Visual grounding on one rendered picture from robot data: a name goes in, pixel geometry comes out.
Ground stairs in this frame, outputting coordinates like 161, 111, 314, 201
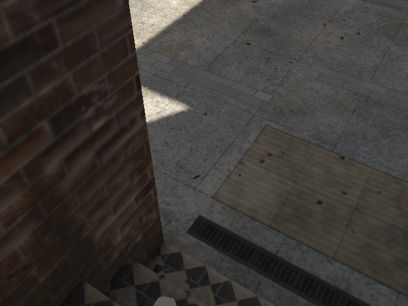
60, 241, 275, 306

